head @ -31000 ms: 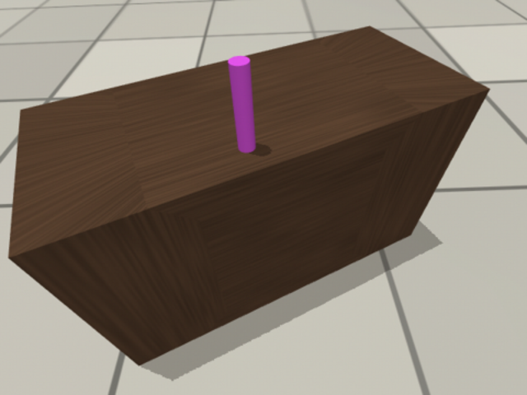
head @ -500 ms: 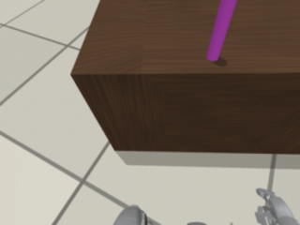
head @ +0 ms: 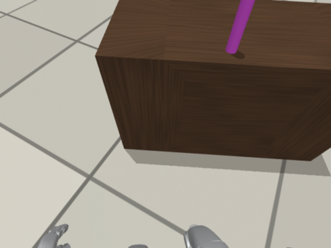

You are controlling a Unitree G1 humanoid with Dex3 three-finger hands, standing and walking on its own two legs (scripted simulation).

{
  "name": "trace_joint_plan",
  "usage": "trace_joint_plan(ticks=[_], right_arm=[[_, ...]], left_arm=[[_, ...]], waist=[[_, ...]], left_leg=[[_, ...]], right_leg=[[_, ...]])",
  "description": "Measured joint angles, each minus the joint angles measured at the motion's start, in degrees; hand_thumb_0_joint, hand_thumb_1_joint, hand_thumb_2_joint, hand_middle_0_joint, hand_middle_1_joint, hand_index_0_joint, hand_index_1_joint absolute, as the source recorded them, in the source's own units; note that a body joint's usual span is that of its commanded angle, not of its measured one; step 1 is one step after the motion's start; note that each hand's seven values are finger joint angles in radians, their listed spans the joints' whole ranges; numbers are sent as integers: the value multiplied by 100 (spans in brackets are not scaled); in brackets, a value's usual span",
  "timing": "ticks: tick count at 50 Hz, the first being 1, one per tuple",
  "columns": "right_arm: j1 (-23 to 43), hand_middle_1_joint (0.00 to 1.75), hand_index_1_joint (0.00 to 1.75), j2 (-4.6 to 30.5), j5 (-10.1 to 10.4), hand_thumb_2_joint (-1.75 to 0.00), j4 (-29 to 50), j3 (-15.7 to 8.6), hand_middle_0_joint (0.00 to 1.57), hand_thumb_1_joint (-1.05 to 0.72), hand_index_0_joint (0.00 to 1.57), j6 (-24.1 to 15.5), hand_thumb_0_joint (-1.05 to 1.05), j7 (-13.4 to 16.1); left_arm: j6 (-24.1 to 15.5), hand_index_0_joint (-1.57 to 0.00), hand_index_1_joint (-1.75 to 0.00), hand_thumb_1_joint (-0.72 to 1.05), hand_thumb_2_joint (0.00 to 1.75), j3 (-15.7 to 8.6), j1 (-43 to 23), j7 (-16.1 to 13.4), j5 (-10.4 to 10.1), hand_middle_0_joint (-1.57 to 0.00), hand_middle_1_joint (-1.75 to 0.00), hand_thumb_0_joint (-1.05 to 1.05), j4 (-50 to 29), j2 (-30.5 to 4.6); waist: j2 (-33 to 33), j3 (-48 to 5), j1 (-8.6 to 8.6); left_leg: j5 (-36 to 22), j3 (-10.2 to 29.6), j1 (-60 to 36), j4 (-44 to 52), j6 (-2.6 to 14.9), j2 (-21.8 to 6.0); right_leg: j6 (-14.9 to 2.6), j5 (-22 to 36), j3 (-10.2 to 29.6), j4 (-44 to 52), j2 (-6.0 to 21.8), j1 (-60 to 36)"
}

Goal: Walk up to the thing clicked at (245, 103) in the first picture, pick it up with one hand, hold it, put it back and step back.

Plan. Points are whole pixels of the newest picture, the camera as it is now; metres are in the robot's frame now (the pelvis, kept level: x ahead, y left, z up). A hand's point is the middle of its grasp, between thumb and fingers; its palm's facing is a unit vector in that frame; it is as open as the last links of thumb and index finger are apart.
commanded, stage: step back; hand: right
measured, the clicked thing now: (239, 23) +0.80 -0.25 +0.09
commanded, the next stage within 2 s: stand in 1.78 s
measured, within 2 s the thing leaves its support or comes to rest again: neither
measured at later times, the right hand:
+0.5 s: hand out of the picture -0.08 -0.30 -0.16, palm faces -0.02 +0.93 -0.37, open 7.4 cm
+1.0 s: hand out of the picture -0.18 -0.29 -0.14, palm faces -0.01 +0.93 -0.37, open 7.4 cm
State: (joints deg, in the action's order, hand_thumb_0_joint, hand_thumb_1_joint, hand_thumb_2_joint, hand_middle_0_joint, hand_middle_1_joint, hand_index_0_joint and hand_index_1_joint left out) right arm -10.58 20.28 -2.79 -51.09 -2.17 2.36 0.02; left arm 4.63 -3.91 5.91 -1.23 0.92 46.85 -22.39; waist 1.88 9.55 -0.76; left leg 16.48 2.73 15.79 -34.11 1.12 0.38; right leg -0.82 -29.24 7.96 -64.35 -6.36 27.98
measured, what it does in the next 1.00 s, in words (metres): walks backwards: right foot, then left foot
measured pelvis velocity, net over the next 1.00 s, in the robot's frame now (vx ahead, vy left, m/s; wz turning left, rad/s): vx -0.27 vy -0.03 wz -0.04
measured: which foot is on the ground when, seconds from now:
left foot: down 0.00-0.28, up 0.30-0.58, down 0.60-0.94, up 0.96-1.00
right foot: up 0.00-0.20, down 0.22-0.64, up 0.66-0.88, down 0.90-1.00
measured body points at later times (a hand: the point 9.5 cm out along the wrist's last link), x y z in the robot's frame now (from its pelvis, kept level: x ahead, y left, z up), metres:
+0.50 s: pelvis -0.17 -0.03 +0.00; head -0.11 -0.06 +0.44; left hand -0.07 +0.29 -0.10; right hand -0.08 -0.35 -0.14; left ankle -0.19 +0.12 -0.67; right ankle -0.13 -0.14 -0.73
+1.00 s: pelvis -0.27 -0.03 +0.00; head -0.27 -0.03 +0.45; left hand -0.23 +0.28 -0.12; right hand -0.18 -0.34 -0.12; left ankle -0.24 +0.09 -0.71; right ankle -0.29 -0.15 -0.73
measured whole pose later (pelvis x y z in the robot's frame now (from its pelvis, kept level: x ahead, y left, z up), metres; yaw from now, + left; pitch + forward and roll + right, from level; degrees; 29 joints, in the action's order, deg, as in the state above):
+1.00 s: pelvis -0.27 -0.03 +0.00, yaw -2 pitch -3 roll -2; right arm -9.7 21.5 -2.5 -53.3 -3.2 1.9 -1.0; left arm -0.9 -3.0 15.4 0.1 3.0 56.9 -20.1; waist -2.4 2.7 2.5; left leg 25.1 2.9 19.7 -43.9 0.8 -0.5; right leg -1.6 -17.6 1.5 -29.6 -2.5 9.8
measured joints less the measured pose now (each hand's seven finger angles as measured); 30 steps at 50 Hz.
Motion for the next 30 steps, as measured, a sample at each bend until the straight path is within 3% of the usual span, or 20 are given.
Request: trace_joint_plan(ticks=[3,8,11,13,14,17,19,22,25,28,30], right_arm=[[102,30,30,12,29,-89,89,-4,21,-90,20,-23,1,27],[444,30,30,94,68,-89,360,-26,20,-90,20,-47,1,52],[648,30,30,180,90,-89,485,-22,20,-90,20,9,1,28],[763,30,30,321,132,-89,450,-63,20,-90,20,78,1,23],[742,30,30,360,158,-89,410,-82,20,-90,20,120,1,27],[550,30,30,249,214,-89,247,-88,20,-90,20,211,1,81],[407,30,30,242,250,-89,197,-57,20,-90,20,198,1,70],[207,30,30,297,248,-89,167,-33,20,-90,20,126,1,113],[76,30,30,331,214,-89,104,-25,20,-90,20,99,1,158],[-3,30,30,274,162,-89,14,-25,20,-91,20,75,1,146],[-59,30,30,213,123,-89,-44,-29,20,-91,20,35,1,107]], left_arm=[[-51,-20,-30,91,90,-22,192,42,-2,-20,-30,0,13,-14],[-114,-20,-30,91,90,-17,373,55,33,-20,-30,0,98,-53],[-166,-20,-30,91,90,18,435,76,57,-20,-30,1,225,-52],[-191,-20,-30,91,90,37,367,82,86,-20,-30,1,400,126],[-203,-20,-30,91,90,63,406,111,114,-20,-30,1,418,204],[-199,-20,-30,91,90,100,647,166,156,-21,-30,1,374,200],[-179,-20,-30,90,90,91,729,134,160,-21,-30,1,372,200],[-172,-21,-30,90,90,56,676,82,168,-21,-30,1,292,188],[-187,-21,-30,90,90,38,482,26,190,-21,-30,1,77,141],[-209,-20,-30,90,90,23,227,-11,192,-21,-30,1,-116,77],[-199,-20,-30,90,90,29,82,-4,159,-21,-30,0,-183,25]], waist=[[0,-95,107],[1,32,234],[-70,72,273],[-504,194,205],[-668,157,162],[-418,-141,365],[-304,-250,387],[-333,-322,294],[-412,-225,226],[-384,-76,171],[-302,-27,136]], left_leg=[[-256,-96,132,205,-28,-130],[-462,-304,492,47,-81,-244],[-488,-418,806,-279,-164,-327],[-534,-197,926,-475,-210,-547],[-394,-15,996,-539,-154,-535],[978,271,1296,-1789,-154,114],[1100,439,1332,-2561,-137,458],[1054,559,1205,-3010,-188,614],[1171,494,822,-2553,-276,500],[1247,203,322,-1483,-282,294],[870,5,-93,-510,-209,196]], right_leg=[[67,99,62,-368,-64,-175],[244,62,-95,1063,307,-952],[202,444,-355,2399,516,-1460],[57,611,-582,2722,285,-1625],[14,700,-683,2754,214,-1613],[-70,840,-477,2659,468,-1338],[-65,1043,-398,2845,623,-1278],[-43,1293,-500,3002,710,-1085],[-42,1446,-696,2959,720,-848],[-21,1531,-919,2787,789,-605],[21,1537,-1037,2579,871,-425]])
